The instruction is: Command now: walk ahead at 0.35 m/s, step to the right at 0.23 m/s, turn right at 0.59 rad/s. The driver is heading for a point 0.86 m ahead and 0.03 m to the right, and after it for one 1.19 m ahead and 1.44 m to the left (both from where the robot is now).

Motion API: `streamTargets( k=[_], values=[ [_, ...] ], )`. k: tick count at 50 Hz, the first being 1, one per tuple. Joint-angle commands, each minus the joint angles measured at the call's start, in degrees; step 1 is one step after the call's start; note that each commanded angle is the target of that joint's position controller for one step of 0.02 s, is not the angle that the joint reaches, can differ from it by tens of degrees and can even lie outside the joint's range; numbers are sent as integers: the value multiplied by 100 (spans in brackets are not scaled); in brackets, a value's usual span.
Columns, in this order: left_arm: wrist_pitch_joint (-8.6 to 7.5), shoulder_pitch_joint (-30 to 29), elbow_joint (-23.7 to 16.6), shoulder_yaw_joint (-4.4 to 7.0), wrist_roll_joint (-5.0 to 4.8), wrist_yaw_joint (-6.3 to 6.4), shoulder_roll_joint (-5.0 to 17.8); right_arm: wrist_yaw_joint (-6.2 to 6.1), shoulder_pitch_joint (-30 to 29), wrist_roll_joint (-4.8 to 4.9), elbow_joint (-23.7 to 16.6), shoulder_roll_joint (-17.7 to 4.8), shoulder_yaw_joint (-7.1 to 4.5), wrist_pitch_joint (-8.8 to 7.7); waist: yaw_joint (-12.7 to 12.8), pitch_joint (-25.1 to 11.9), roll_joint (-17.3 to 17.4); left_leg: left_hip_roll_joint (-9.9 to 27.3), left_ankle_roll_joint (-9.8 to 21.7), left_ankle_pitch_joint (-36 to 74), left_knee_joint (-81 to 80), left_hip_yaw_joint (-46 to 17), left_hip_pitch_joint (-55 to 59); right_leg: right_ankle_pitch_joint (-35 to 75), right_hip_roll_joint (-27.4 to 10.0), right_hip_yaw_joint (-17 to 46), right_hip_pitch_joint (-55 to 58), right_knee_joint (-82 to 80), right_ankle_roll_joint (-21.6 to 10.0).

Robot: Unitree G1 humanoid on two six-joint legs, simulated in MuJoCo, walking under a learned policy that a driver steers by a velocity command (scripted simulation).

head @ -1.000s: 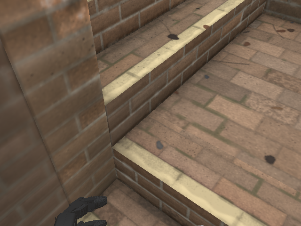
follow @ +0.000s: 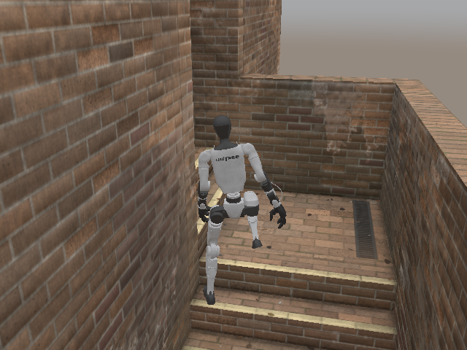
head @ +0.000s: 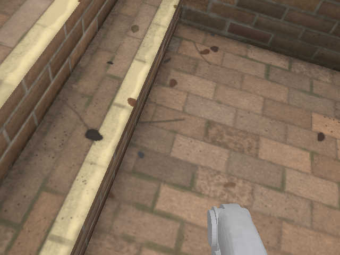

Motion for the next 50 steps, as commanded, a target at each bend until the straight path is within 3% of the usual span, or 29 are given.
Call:
streamTargets(
  k=[1, 2, 4, 5, 6, 7, 8, 9, 10, 11, 12, 13, 14, 15, 16, 17, 19, 20, 23, 25, 28, 29, 30, 33, 41, 45, 48, 49, 50],
  values=[
    [-100, -1233, -1192, -559, -130, -221, -528, -53, -970, 147, -645, -691, -3, -163, -170, -456, 1862, 499, 968, 1360, -2482, 485, -363, -830, -863, -1397, 1529, -3622, -64],
    [-60, -1011, -1260, -592, -142, -181, -517, -71, -729, 151, -634, -787, -16, -130, -276, -604, 2161, 622, 1109, 2768, -2469, 553, 3, -1235, -853, -1789, 2010, -3976, -207],
    [-46, -381, -1038, -482, -28, -144, -245, -106, -327, 313, -525, -1042, -77, -43, -137, -1229, 1979, 781, 1143, 6836, -1274, 740, 1057, -1513, -531, -2167, 2874, -4631, -440],
    [-24, 201, -928, -416, 49, -85, -47, -49, -352, 366, -553, -1261, -112, -46, 34, -1694, 2213, 1011, 1192, 8933, -595, 638, 1260, -1518, -246, -2175, 3536, -4700, -540],
    [-86, 953, -808, -341, 64, -88, 245, 74, -441, 403, -620, -1517, -166, -16, 311, -2217, 2452, 1054, 1247, 9509, 413, 580, 1346, -1560, 16, -1767, 4362, -5255, -680],
    [-42, 1135, -747, -192, -33, -19, 420, 86, -293, 208, -823, -1501, -168, 13, 420, -2501, 2556, 569, 1272, 7905, 1374, 683, 476, -2486, 421, -915, 5141, -5547, -695],
    [15, 1345, -753, 0, -111, 103, 862, 164, -716, 28, -1213, -1401, -184, 57, 691, -2217, 1520, 126, 1090, 5381, 2848, 614, -1152, -3991, -132, 788, 5828, -6769, -943],
    [117, 1148, -927, 225, 24, 192, 1513, 333, -1570, -106, -1777, -900, -124, 15, 830, -2300, -508, -946, 1028, 148, 5470, -33, -2789, -6370, -826, 3817, 5928, -9191, -1408],
    [-3, 721, -1114, 303, 66, 219, 1705, 499, -2760, -187, -2451, -333, -38, -38, 895, -2119, -587, -1392, 864, -662, 8755, -1337, -3815, -6488, -1107, 5067, 5365, -10354, -1528],
    [-187, 32, -1137, 227, 176, 294, 1514, 408, -3094, -286, -2765, 156, 79, -40, 459, -2013, -527, -1276, 898, -266, 10173, -1919, -4221, -5239, -1236, 4790, 4900, -10296, -1218],
    [-368, 57, -813, 184, 286, 364, 1277, 284, -2789, -290, -2873, 296, 151, -59, 65, -1554, -370, -1152, 903, -126, 10230, -1813, -4460, -4861, -1294, 4440, 4400, -10235, -929],
    [-571, 103, -471, 130, 273, 365, 1052, 205, -2485, -353, -2946, 405, 252, -98, -237, -1126, -110, -1092, 886, -236, 10010, -1769, -4594, -4418, -1117, 4113, 4014, -10224, -805],
    [-671, -251, -359, 39, 241, 345, 671, 114, -1913, -385, -2786, 364, 259, -85, -576, -887, 19, -1096, 802, -143, 9912, -1655, -4616, -4018, -1095, 3521, 3629, -10071, -654],
    [-738, -334, -288, 14, 259, 310, 583, 60, -1553, -410, -2626, 279, 264, 16, -785, -922, 109, -884, 784, 0, 9607, -1707, -4342, -3473, -944, 2673, 3414, -9941, -572],
    [-903, -246, -130, -51, 315, 265, 386, 24, -1248, -281, -2461, 250, 264, 114, -913, -939, 653, -915, 756, 318, 9276, -1596, -4476, -3764, -1136, 2694, 3345, -10116, -259],
    [-1093, -290, 35, -44, 173, 236, 402, 15, -1359, -292, -2410, 364, 318, 214, -935, -753, 691, -859, 703, 657, 9016, -1475, -4614, -3299, -1138, 2452, 3296, -10137, -150],
    [-1249, -231, 66, 9, 50, 219, 721, 105, -1538, -201, -2288, 125, 289, 346, -816, -674, 704, -753, 573, 932, 7249, -1330, -4220, -2627, -1161, 1715, 3526, -10609, 75],
    [-1285, -94, 29, 40, -5, 244, 790, 162, -1584, -148, -2142, -47, 204, 340, -644, -787, 695, -745, 577, 1198, 6816, -1171, -4128, -2159, -1178, 1566, 3958, -10849, 95],
    [-1363, 568, 164, 204, -102, 266, 1138, 317, -1783, -86, -1894, 82, 164, 312, -212, -925, 409, -713, 586, 1392, 5956, -1084, -4695, -1523, -1382, 1099, 5564, -11261, 97],
    [-1374, 752, 128, 259, -137, 279, 1245, 368, -1889, -83, -1796, 109, 128, 277, -81, -1005, 363, -698, 530, 1400, 5591, -1081, -4900, -1327, -1493, 877, 6190, -11453, 161],
    [-1401, 956, 127, 252, -119, 310, 1191, 408, -2005, -92, -1612, 72, 52, 259, 75, -1042, 136, -836, 437, 1395, 5389, -1210, -5089, -1147, -1646, 471, 6694, -11641, 178],
    [-1475, 1031, 120, 186, 38, 293, 1099, 360, -1984, -53, -1546, -33, -30, 234, 189, -1024, 55, -1017, 415, 1384, 5399, -1388, -5254, -1200, -1815, 537, 6916, -11737, 137],
    [-1512, 1011, 136, 182, 89, 278, 1076, 380, -2099, -80, -1560, -90, -60, 213, 238, -1008, -68, -991, 398, 1360, 5228, -1450, -5244, -1071, -1852, 445, 7059, -11799, 111],
    [-1600, 1087, 181, 141, 50, 281, 1014, 396, -2078, -126, -1407, -206, -138, 203, 233, -875, -61, -1054, 403, 1391, 4883, -1529, -5136, -625, -1880, 117, 7251, -11940, 118],
    [-1746, 1570, 496, 87, 153, 262, 902, 519, -2151, -191, -1301, -298, -179, 258, 228, -465, 212, -872, 626, 1321, 4217, -1435, -5133, 316, -1994, -443, 7912, -12114, -110],
    [-1729, 1571, 530, 55, 181, 234, 852, 607, -2592, -249, -1490, -154, -87, 235, 186, -196, 203, -782, 576, 1053, 3261, -1146, -4837, 671, -2102, -745, 7999, -12183, -395],
    [-1708, 1714, 702, 11, 155, 257, 763, 546, -2805, -234, -1622, 122, 55, 283, 228, -71, 173, -759, 618, 747, 2312, -579, -4154, 1695, -1985, -1182, 8081, -11953, -407],
    [-1661, 1679, 781, 18, 75, 270, 794, 614, -2797, -180, -1603, 224, 114, 300, 180, 43, 49, -796, 674, 637, 1779, -340, -3663, 2548, -1882, -1522, 7926, -11810, -294],
    [-1623, 1736, 759, 21, 1, 298, 757, 667, -2741, -237, -1640, 179, 124, 301, 234, -58, 114, -1028, 805, 646, 1308, -14, -3005, 3759, -1724, -1791, 7796, -11581, -162]
  ],
)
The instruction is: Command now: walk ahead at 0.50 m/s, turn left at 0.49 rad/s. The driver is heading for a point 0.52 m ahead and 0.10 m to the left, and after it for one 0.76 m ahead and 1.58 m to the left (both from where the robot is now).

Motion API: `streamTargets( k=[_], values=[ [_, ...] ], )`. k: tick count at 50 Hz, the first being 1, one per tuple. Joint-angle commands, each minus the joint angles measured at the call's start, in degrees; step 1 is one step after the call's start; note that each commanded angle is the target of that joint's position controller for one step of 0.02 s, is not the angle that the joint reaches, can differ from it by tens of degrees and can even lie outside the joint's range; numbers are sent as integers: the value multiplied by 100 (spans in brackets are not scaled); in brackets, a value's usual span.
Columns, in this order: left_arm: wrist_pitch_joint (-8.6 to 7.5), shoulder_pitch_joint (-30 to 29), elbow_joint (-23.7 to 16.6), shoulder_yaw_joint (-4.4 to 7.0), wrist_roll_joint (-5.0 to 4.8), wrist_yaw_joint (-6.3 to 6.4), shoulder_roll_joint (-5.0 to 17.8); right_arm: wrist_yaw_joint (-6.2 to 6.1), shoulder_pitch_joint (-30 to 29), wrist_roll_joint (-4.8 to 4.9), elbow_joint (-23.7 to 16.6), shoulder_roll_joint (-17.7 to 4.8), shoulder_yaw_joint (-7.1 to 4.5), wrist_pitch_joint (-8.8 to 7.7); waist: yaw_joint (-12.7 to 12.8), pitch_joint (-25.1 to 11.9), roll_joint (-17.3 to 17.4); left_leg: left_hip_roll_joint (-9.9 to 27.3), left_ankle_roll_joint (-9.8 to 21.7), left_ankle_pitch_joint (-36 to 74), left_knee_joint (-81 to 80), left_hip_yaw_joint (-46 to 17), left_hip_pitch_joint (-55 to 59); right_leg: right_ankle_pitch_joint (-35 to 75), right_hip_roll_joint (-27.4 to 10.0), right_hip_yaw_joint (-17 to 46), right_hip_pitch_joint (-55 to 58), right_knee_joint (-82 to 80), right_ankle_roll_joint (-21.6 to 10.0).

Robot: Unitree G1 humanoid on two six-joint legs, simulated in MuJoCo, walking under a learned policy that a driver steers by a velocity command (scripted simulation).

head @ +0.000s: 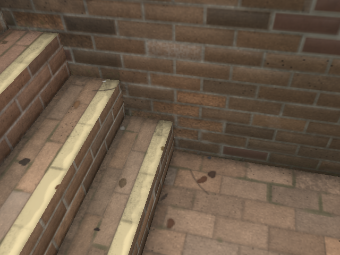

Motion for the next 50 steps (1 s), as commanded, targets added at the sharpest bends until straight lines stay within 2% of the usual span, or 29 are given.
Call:
streamTargets(
  k=[1, 3, 4, 5, 6, 7, 8, 9, 10, 11, 12, 15, 17, 18, 21, 22, 26, 28, 30, 31, 32, 33, 34, 35, 37, 40, 43, 47, 50],
  values=[
    [36, 111, -165, 161, -125, 82, 746, 90, -673, -37, -547, -125, 72, -94, 37, 999, -635, -489, 288, -100, -1157, 852, 465, 5193, -1385, 118, -188, 390, -676],
    [199, 242, -65, 226, -144, 145, 1054, 9, 170, -65, -392, -425, -65, -173, -287, 392, -939, -924, 601, -276, -1528, 795, 1575, 6723, -1404, 18, 11, 1760, -522],
    [259, 138, -104, 238, -166, 129, 1150, -75, 1028, -105, -150, -608, -170, -276, -700, -60, -809, -1111, 745, -41, -2032, 639, 2538, 6050, -1308, 4, -243, 2939, -483],
    [275, 122, -180, 208, -136, 140, 1031, -184, 1762, -203, 60, -941, -282, -303, -1058, -495, -580, -601, 891, -471, -1950, -123, 3972, 4163, -1281, 100, -1478, 4412, -375],
    [209, 90, -369, -14, 25, 76, 43, -292, 1669, -197, 19, -1474, -369, -308, -757, -515, 464, 940, 1035, 32, -1497, -1864, 4617, -1062, -812, 297, -3012, 6091, -261],
    [166, 149, -821, 39, -158, 14, 249, -345, 1510, -59, -248, -1798, -441, -277, -732, -1200, 1146, 1699, 2160, 300, -2453, -4489, 5392, -1182, 14, 1240, -4474, 7715, 48],
    [98, -582, -902, 146, -99, -49, 722, -367, 1373, 70, -216, -1428, -393, -164, -946, -697, 227, 1345, 1951, 73, -2825, -3607, 5016, -258, -318, 1784, -5081, 7822, 42],
    [16, -762, -1039, 131, -118, -110, 754, -401, 1088, 140, -242, -1189, -313, -115, -843, -203, 196, 1131, 1828, 558, -2912, -2868, 4394, 231, -438, 1735, -5141, 7580, 48],
    [7, -795, -1006, 114, -72, -127, 753, -387, 879, 112, -290, -959, -246, -108, -669, 16, -141, 914, 1720, 1148, -3011, -2443, 3952, 366, -510, 1751, -4999, 7388, 124],
    [109, -818, -1056, 125, -4, -127, 758, -397, 784, 203, -390, -849, -208, -105, -540, 96, -285, 762, 1702, 1371, -3114, -2143, 3535, 404, -558, 1785, -4784, 7215, 234],
    [242, -754, -1109, 80, 107, -129, 646, -440, 774, 244, -368, -829, -191, -123, -409, 147, -231, 664, 1658, 1481, -3181, -1989, 3237, 310, -612, 1793, -4687, 7133, 298],
    [471, -794, -1238, 2, 165, -175, 530, -478, 900, 248, -329, -886, -174, -229, -249, 348, -188, 356, 1503, 1432, -3339, -1707, 2762, 308, -710, 1735, -4720, 6309, 403],
    [581, -1409, -1498, -73, 147, -249, 453, -426, 1064, 153, -319, -935, -188, -244, -353, 552, 88, 23, 1333, 957, -3464, -1572, 2497, 654, -639, 1526, -4708, 5207, 456],
    [608, -1667, -1539, -94, 188, -222, 449, -393, 1213, 194, -323, -876, -187, -258, -500, 609, 169, 98, 1305, 1005, -3465, -1732, 2698, 1031, -645, 1572, -4873, 4766, 438],
    [600, -2032, -1600, -108, 94, -161, 510, -361, 1504, 241, -284, -1028, -272, -262, -638, 541, 418, 158, 1112, 983, -3268, -1887, 3073, 1795, -633, 1726, -4643, 3526, 342],
    [588, -2263, -1681, -63, 93, -151, 649, -375, 1508, 144, -350, -949, -256, -297, -740, 538, 275, 278, 1084, 1222, -3186, -2042, 3143, 2014, -556, 1732, -4519, 3305, 298],
    [504, -2370, -1721, -29, 36, -152, 587, -365, 1395, 126, -454, -1018, -288, -372, -654, 491, 378, 337, 806, 2082, -2777, -1992, 3126, 2083, -333, 1608, -3434, 2497, 24],
    [403, -1941, -1641, 84, -1, -98, 774, -360, 1382, 79, -476, -1116, -317, -404, -463, 275, 267, 320, 628, 2913, -2149, -2153, 3340, 1566, -144, 1514, -2753, 2194, -97],
    [311, -1045, -1499, 185, 93, 27, 910, -269, 1383, 132, -518, -964, -269, -440, 57, -222, 110, -258, 472, 2939, -544, -1874, 3153, 1481, -220, 1436, -1437, 1683, -184],
    [299, -411, -1528, 256, 238, 96, 1325, -245, 1597, 189, -722, -417, -120, -463, 118, -864, -694, -675, 337, 908, 1130, -1419, 2085, 2019, -1452, 2600, -117, 1985, -383],
    [374, -336, -1377, 372, 288, 33, 1759, -318, 2365, 472, -698, -173, -54, -357, -154, -1404, -2450, -1468, 56, -2857, 3187, -501, 529, 2126, -2697, 4810, 801, 1049, -1294],
    [482, -533, -1440, 319, 167, 6, 1334, -401, 2072, 163, -487, -599, -130, -226, -106, -922, -1306, -1096, 56, -2595, 4234, -535, -32, 445, -2404, 4972, 143, 628, -1385],
    [500, -997, -1504, 187, 107, 5, 884, -395, 1422, 17, -633, -558, -130, -173, -144, -266, -711, -904, 109, -2158, 4585, -518, -218, -582, -2061, 4145, -594, 540, -1270],
    [482, -1246, -1469, 125, 72, 3, 718, -344, 1106, -9, -747, -479, -85, -138, -244, 119, -363, -719, 150, -1837, 4646, -505, -173, -466, -1793, 3472, -1231, 478, -1153],
    [405, -1379, -1385, 108, 71, 16, 722, -247, 1063, 9, -790, -378, -71, -8, -525, 302, -421, -630, 173, -1538, 4762, -548, 266, 497, -1545, 2666, -2046, 378, -964],
    [270, -1211, -1231, 113, 97, -54, 789, -245, 691, 34, -907, -437, -78, 130, -506, 280, -510, -670, 145, -1339, 4934, -563, -102, 1323, -1562, 2087, -1977, 375, -1021],
    [195, -888, -996, 113, 54, 50, 780, -257, 98, -47, -1143, -476, -66, 152, -392, 438, -518, -577, 102, -1020, 4840, -742, -776, 1335, -1737, 1874, -1653, 197, -1153],
    [155, 0, -485, 133, 96, 131, 838, -476, -797, -21, -1600, -127, 36, 170, -189, 572, -299, -594, 227, -2048, 7037, -872, -2952, 891, -2214, 2073, -363, 130, -1255],
    [130, 899, 125, 48, 214, 24, 546, -689, -1741, 28, -1941, 503, 319, 138, 10, 713, -307, -689, 639, -3208, 9542, -1062, -5307, -496, -2529, 2344, 754, 138, -1049]
  ],
)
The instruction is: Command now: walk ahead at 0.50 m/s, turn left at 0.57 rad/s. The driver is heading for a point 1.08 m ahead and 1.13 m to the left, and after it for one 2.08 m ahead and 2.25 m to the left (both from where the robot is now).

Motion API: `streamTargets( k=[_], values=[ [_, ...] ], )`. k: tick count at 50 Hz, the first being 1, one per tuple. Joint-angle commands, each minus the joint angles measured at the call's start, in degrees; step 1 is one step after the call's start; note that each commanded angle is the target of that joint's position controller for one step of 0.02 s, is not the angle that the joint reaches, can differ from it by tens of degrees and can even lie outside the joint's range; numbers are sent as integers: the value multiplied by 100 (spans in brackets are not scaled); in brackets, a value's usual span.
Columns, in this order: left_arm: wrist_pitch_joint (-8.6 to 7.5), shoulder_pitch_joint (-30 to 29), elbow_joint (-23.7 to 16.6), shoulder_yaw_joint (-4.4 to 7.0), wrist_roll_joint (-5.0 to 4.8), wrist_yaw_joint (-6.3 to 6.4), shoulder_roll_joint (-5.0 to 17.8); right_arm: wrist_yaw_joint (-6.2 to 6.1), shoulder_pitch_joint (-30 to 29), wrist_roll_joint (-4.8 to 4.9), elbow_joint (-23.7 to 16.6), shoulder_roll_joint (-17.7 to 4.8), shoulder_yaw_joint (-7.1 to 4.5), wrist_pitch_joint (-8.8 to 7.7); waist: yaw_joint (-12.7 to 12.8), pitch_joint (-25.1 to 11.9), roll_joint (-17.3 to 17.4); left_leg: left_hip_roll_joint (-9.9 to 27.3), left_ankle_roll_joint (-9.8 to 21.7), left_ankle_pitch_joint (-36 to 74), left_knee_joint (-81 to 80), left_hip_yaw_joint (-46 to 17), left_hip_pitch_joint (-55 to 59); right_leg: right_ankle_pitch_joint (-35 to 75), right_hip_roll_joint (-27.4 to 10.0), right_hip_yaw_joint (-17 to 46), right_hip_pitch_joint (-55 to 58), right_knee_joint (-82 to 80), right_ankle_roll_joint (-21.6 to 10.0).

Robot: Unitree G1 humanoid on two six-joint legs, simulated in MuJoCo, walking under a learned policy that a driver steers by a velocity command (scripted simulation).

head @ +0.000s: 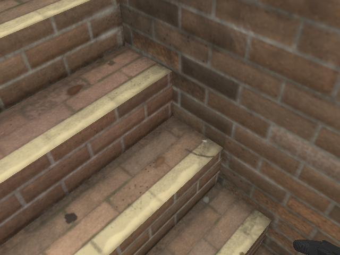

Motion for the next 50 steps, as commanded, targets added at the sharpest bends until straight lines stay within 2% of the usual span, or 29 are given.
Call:
streamTargets(
  k=[1, 3, 6, 8, 10, 11, 12, 13, 14, 15, 17, 19, 21, 25, 28, 31, 33, 35, 37, 38, 39, 40, 41, 42, 44, 45, 46, 48, 50],
  values=[
    [-66, 1173, 398, 67, 38, -73, 471, -133, -1659, 60, -989, 506, 335, -158, 249, 639, -298, 89, 291, -838, 2046, -365, -3790, -1124, -2422, 2085, 2157, -1183, -773],
    [-54, 766, 508, -29, -33, -13, 289, -156, -1753, 30, -1148, 669, 464, -204, -165, 939, -83, 264, 263, -190, 1037, 63, -3107, -798, -1872, 1376, 801, -1309, -365],
    [22, 172, 546, -25, -116, 157, 626, -57, -1723, 70, -1444, 426, 470, -142, -559, 686, -457, 609, 70, 809, -1515, 562, -1118, 416, -1315, 402, -459, -1935, -333],
    [149, 132, 377, 40, -298, 235, 1047, -28, -1959, 47, -1402, 526, 565, -96, -298, 423, -624, 623, 227, -135, -3450, 1206, 211, 3882, -1292, -210, 184, -2218, -618],
    [252, -12, -2, 130, -393, 303, 1531, -75, -285, 171, -578, 546, 486, -71, -682, -790, -1596, -361, 318, -892, -3719, 1956, 2082, 10560, -1612, -384, 843, -430, -873],
    [313, -148, -116, 134, -532, 202, 1483, -108, 696, 151, -234, 232, 378, -157, -1013, -1525, -2062, -690, 494, -638, -4289, 1560, 2991, 11808, -1814, -225, 1174, 954, -912],
    [382, -409, -413, 225, -626, 77, 1686, -106, 1195, 123, -63, -107, 195, -179, -1296, -1686, -2057, -839, 677, -782, -5560, 735, 3712, 10848, -1538, -212, 551, 2458, -771],
    [371, -1087, -1021, 200, -482, -82, 1379, -170, 1434, 86, 105, -841, -61, -126, -1433, -1294, -345, 129, 1222, -1712, -7516, -2140, 4756, 6117, -743, 113, -2134, 4957, -361],
    [328, -1460, -1290, 129, -112, -319, 845, -190, 1076, -13, 129, -1493, -356, -20, -1040, -1247, 575, 964, 1213, -2652, -9978, -5240, 4257, 920, 113, 1351, -3277, 6606, -219],
    [377, -1163, -1461, 20, 149, -528, 251, -262, 401, 22, -53, -1335, -276, -26, -523, -647, 295, 1156, 957, -2772, -10534, -5613, 3580, 898, -51, 2244, -3880, 7844, -111],
    [398, -950, -1521, -166, 171, -433, -232, -230, 309, -20, 393, -659, -39, -189, 143, 615, -499, 1042, 566, -1964, -9833, -4144, 2005, 1033, -246, 2032, -4125, 7968, -26],
    [518, -694, -1421, -282, 111, -173, -353, -62, 372, -7, 842, -185, 125, -395, 453, 777, -411, 629, 241, -130, -9278, -2435, 1778, 903, -285, 1904, -4100, 7552, 101],
    [678, -1002, -1548, -331, 110, 76, -576, 80, 942, 86, 1275, -301, 112, -465, 218, 698, 367, 532, 633, 308, -9325, -2086, 2432, 464, 19, 1593, -5040, 8838, 26],
    [567, -2235, -2120, -367, 154, 30, -104, 115, 1304, 236, 1389, -465, 70, -585, -101, 907, -17, 245, 731, 664, -10332, -1617, 2746, 782, -131, 1181, -5000, 6428, 162],
    [576, -2131, -1995, -369, 8, -51, -299, -183, 1830, 23, 1275, -602, -34, -511, -392, -153, 722, 616, 991, 2662, -10173, -1810, 4596, 984, -135, 1083, -4961, 6728, 114],
    [483, -2600, -2121, -104, -29, 134, 133, -152, 2040, 40, 1015, -1031, -200, -650, -798, 417, 950, 1312, 1511, 4663, -9793, -2395, 6654, -1332, -59, 1573, -7395, 9054, 154],
    [451, -3353, -2424, -125, -18, 302, 307, -25, 2681, 38, 1054, -808, -144, -537, -1092, 790, 523, 1015, 1117, 6188, -9662, -1918, 7197, -2411, -158, 1311, -7490, 7300, 197],
    [273, -3626, -2516, -158, 51, 250, 161, -217, 3306, -62, 1167, -793, -199, -517, -1253, 601, 575, 886, 801, 8075, -8919, -1935, 7787, -2450, -144, 1334, -7113, 6449, -30],
    [129, -1945, -2148, -171, -82, 148, 373, -226, 1348, 18, 430, -1017, -272, -535, 227, -765, -161, 15, -51, 8932, -7407, -1382, 5827, 349, -75, 1191, -2499, 2207, -134],
    [207, -1174, -1773, 59, -440, 298, 585, -120, 1014, 272, 282, -1214, -384, -575, 560, -1383, -487, -185, -142, 7979, -6814, -1480, 4620, 2822, -123, 1080, 97, 422, 203],
    [343, -386, -1209, 211, -622, 427, 662, 5, 587, 321, 230, -1177, -456, -636, 1011, -1209, -1370, -849, -509, 4332, -5205, -794, 2712, 5171, -428, 1321, 2346, -1175, 210],
    [513, -548, -811, 249, -390, 469, 653, 122, 837, 260, 227, -788, -378, -690, 648, -286, -1831, -1034, -396, 118, -3080, -465, 1396, 5913, -798, 1282, 2805, -1551, 323],
    [484, -135, -830, 190, 83, 518, 956, 144, 1131, 330, -274, -223, -210, -724, 227, -865, -2067, -1155, -620, -1074, 59, -815, -548, 12022, -2519, 2186, 4321, 1051, -277],
    [551, 757, -500, 369, 165, 622, 1217, 158, 519, 333, -471, -252, -219, -730, 592, -2153, -1568, -1116, -728, -1375, 2169, -713, -1521, 12648, -3295, 2545, 5174, 1602, -1135],
    [286, 448, -159, 384, 432, 716, 1013, -30, -883, 260, -1189, 382, 134, -399, 565, -1434, -1642, -779, -401, -1617, 4359, -956, -4079, 7321, -3329, 2648, 5091, 603, -1297],
    [106, 496, 170, 284, 249, 634, 879, 18, -1357, 25, -1419, 750, 335, -219, 377, -378, -1624, -482, -134, -1849, 4748, -1150, -4700, 5809, -3183, 2298, 4233, 119, -1089],
    [79, 960, 508, 74, 127, 538, 374, 140, -1714, -294, -1367, 803, 438, -146, 441, -72, -933, -523, 59, -1497, 4673, -588, -4736, 6938, -2364, 1891, 4174, 274, -706],
    [-12, 1998, 941, 238, 41, 675, 748, 284, -2415, -214, -1566, 330, 372, -48, 805, -935, -952, -577, 11, -2174, 3443, -528, -5093, 8746, -2205, 2086, 6326, 741, -630],
    [-235, 1478, 891, 253, -260, 715, 889, 404, -2599, -270, -1745, 562, 469, 253, 364, -751, -427, -101, -3, -2007, 1654, -384, -3838, 7141, -2091, 1806, 4685, 39, -420]
  ],
)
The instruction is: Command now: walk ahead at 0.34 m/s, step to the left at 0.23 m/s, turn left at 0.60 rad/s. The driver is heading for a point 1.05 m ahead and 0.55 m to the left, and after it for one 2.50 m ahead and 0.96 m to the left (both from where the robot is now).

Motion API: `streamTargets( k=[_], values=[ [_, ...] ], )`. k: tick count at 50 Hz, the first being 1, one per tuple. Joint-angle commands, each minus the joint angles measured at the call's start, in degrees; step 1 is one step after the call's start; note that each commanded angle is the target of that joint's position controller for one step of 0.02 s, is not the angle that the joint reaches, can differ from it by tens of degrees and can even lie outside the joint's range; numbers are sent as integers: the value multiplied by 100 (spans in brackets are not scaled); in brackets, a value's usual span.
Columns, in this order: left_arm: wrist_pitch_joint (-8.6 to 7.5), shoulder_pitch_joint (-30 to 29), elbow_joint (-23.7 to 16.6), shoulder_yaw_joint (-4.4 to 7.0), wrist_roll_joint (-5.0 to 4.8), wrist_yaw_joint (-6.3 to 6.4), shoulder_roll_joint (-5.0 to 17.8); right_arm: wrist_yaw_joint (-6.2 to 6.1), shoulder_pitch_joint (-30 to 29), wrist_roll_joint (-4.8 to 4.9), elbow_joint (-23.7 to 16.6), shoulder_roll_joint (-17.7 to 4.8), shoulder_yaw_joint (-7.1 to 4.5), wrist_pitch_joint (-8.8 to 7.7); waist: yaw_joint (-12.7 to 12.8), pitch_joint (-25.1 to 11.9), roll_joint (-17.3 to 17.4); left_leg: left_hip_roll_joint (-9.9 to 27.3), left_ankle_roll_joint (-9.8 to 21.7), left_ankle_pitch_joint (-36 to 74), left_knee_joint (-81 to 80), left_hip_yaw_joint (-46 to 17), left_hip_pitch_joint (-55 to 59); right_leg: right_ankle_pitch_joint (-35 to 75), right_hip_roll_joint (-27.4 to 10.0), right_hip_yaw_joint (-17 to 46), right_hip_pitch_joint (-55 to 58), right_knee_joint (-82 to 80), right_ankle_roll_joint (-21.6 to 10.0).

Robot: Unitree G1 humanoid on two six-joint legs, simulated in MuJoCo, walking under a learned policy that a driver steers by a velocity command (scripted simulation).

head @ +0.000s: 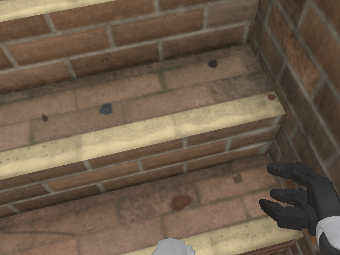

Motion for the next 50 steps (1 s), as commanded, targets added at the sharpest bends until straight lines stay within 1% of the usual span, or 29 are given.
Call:
streamTargets(
  k=[1, 3, 4, 5, 6, 7, 8, 9, 10, 11, 12, 13, 15, 19, 22, 26, 29, 31, 34, 38, 40, 41, 42, 43, 44, 45, 46, 48, 50],
  values=[
    [-291, 1347, 211, 40, -289, 75, 495, 186, -1361, -97, -1455, 588, 402, 119, 76, -853, -153, 1183, 41, -23, -2925, -165, -2358, 6676, -1435, 894, 3454, -477, -798],
    [-187, -497, -467, -46, -439, 98, 655, 355, -787, 146, -1510, 599, 622, 175, -468, -836, -253, 1059, 178, 1298, -7261, 911, 2334, 8398, -721, -323, -166, -1492, -603],
    [-258, -583, -730, 115, -544, 11, 1285, 265, 197, 408, -1097, 300, 574, 295, -522, -1570, -1279, 538, -21, 1749, -8166, 1006, 4404, 10329, -786, -27, -598, -890, -793],
    [-424, -555, -930, 269, -537, -130, 1807, 99, 1637, 271, -755, -280, 336, 571, -1034, -2629, -2161, 334, -4, 1314, -7985, 787, 5838, 13095, -1311, 273, -262, 169, -748],
    [-476, -442, -1027, 223, -644, -248, 1705, 38, 2005, 270, -530, -781, 107, 419, -1342, -3309, -1498, 836, 537, 1597, -8719, -543, 9271, 12266, -720, 691, -3234, 2454, -158],
    [-413, -1090, -1525, 409, -413, -504, 2081, -214, 2659, 341, -482, -1357, -212, 522, -1812, -4048, -128, 1478, 1189, 3067, -11152, -2090, 8682, 3603, 17, 868, -3080, 5437, -189],
    [-159, -551, -1457, 281, 90, -438, 1043, -152, 1399, 376, -308, -1437, -383, 281, -662, -3987, 895, 1990, 1574, 2782, -12251, -2339, 8562, -46, 814, 1783, -4406, 9204, -139],
    [20, 52, -1341, 65, 180, -352, 394, 17, 1349, 255, 38, -1148, -356, 27, -470, -4040, 656, 2151, 1238, 4201, -11179, -1256, 8724, -429, 1057, 2305, -4981, 11165, -277],
    [98, 232, -1407, -101, -5, -279, -365, 174, 1396, 281, 727, -1077, -321, -140, 70, -3009, 629, 2122, 813, 5765, -11297, -680, 8173, -528, 1003, 2304, -5459, 11726, -546],
    [267, 492, -1531, -68, -40, -235, -166, 139, 1437, 231, 921, -1026, -344, -188, 90, -2490, -152, 2584, 672, 5406, -11943, -490, 7287, -40, 1101, 2089, -5881, 11555, -394],
    [377, -178, -1759, -87, 19, -155, -174, 173, 1468, 248, 991, -753, -305, -245, -38, -1427, -634, 2283, 437, 3952, -12420, -837, 5759, 154, 697, 1671, -5719, 11176, -344],
    [502, -411, -1914, -117, 57, -171, -201, 205, 1200, 327, 1168, -733, -267, -306, 219, -453, -253, 1839, 249, 3308, -12738, -530, 4707, 38, 598, 1455, -5733, 10688, -386],
    [762, -673, -2033, -168, -95, -147, -179, 253, 726, 301, 1241, -590, -210, -471, 550, 306, -18, 1194, -217, 2195, -13283, 15, 2702, 301, 514, 1086, -4837, 8803, -416],
    [833, -857, -1941, -285, -230, 82, -782, 303, 1657, 320, 1514, -518, -185, -697, 127, 290, 1083, 1833, 713, 1504, -13629, -1347, 3355, 435, 603, 697, -6801, 11391, -209],
    [763, -1433, -2158, -514, -48, 55, -904, 199, 2218, 433, 1883, -594, -117, -853, 29, 528, 530, 1972, 598, 1265, -13802, -1960, 3632, 516, 396, 775, -7786, 11906, -311],
    [728, -2053, -2171, -579, -24, -148, -780, -42, 2898, 360, 2140, -887, -185, -1055, -351, 63, 41, 1975, 687, 1284, -13903, -2563, 4608, 848, 236, 644, -7962, 11250, -347],
    [670, -2605, -2335, -713, 101, -253, -1098, -174, 3692, 355, 2402, -890, -265, -1037, -674, -316, 40, 2126, 790, 1544, -13681, -2946, 5916, 608, 50, 911, -8467, 10938, -534],
    [648, -3529, -2639, -819, 192, -335, -1259, -176, 4250, 229, 2377, -956, -372, -1045, -1042, -355, -563, 2272, 704, 1520, -13969, -3328, 6264, 561, 149, 738, -8677, 10455, -447],
    [592, -3862, -2873, -870, 27, -455, -1189, -236, 4431, 268, 2470, -863, -460, -1096, -1073, -399, 205, 2200, 1054, 1856, -14007, -3325, 6601, -141, 193, 889, -8797, 10446, -505],
    [562, -4965, -3538, -998, 108, -547, -1605, -407, 5136, 204, 2697, -529, -590, -1022, -1109, -463, 140, 2729, 1637, 3542, -14384, -3685, 7125, -1730, 168, 1679, -8763, 10598, -788],
    [552, -4590, -3652, -1079, -96, -566, -1477, -470, 4459, 242, 2241, -599, -587, -741, -667, -463, -364, 2302, 1143, 5139, -14904, -2383, 5419, -2782, 164, 974, -5682, 7436, -801],
    [621, -3888, -3495, -1008, -339, -502, -1390, -436, 4059, 254, 2062, -435, -569, -639, -347, -660, -15, 1974, 1037, 5856, -15315, -1954, 3918, -3164, 514, 416, -3044, 5803, -786],
    [649, -2820, -2893, -719, -460, -393, -981, -324, 3824, 356, 1829, -737, -591, -717, -161, -1317, 412, 2020, 1034, 9046, -14683, -1858, 3884, -3046, 1018, 50, -1426, 5928, -736],
    [632, -1217, -2542, -356, -464, -266, -321, -152, 3389, 437, 1853, -1086, -723, -947, 741, -2140, 760, 1851, 866, 11970, -12749, -1272, 4331, -2822, 868, 681, -397, 5325, -813],
    [574, -44, -2218, -130, -197, -186, 543, 64, 2324, 536, 1474, -1238, -800, -1064, 1330, -2839, -305, 1332, 523, 10819, -10445, -896, 3810, -3729, -7, 3144, 261, 3287, -1073],
    [484, -493, -1996, 15, -284, -149, 1130, 327, 2856, 475, 1290, -242, -630, -1122, 454, -3164, -2177, 677, 311, 5105, -8407, -1023, 2317, -3352, -1797, 6651, 970, 774, -1529],
    [468, -1181, -1864, 22, -363, -168, 845, 428, 3317, 132, 1647, -24, -564, -1025, 23, -3292, -1932, 801, 187, 4937, -6145, -1386, 2469, -3998, -1679, 7444, 183, 81, -1551],
    [544, -2255, -1358, -184, -621, -315, -88, 532, 3369, -197, 1653, 176, -444, -658, -866, -1526, -1303, 662, 178, 4985, -4423, -941, 1489, -4766, -1232, 5226, -1361, 1061, -1222],
    [563, -2818, -1178, -425, -407, -294, -715, 500, 3076, -161, 1421, -9, -304, -535, -1091, -367, -790, 576, 1, 5209, -4697, -967, 1112, -3160, -736, 2866, -2477, 1658, -895]
  ],
)
Keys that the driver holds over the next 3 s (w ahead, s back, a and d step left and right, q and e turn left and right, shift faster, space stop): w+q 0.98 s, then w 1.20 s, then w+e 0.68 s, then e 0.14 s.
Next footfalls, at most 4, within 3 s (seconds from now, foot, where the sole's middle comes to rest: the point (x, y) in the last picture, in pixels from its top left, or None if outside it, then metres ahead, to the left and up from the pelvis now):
0.16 left None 0.11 0.09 -0.58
0.86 right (218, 213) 0.39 -0.06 -0.37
1.42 left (65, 243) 0.30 0.33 -0.37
1.86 right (82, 112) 0.56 0.27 -0.17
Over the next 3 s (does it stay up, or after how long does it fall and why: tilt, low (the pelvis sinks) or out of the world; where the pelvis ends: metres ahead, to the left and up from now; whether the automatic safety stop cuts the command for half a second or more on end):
stays up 0.67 0.57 0.79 its command is cut before an obstacle from the start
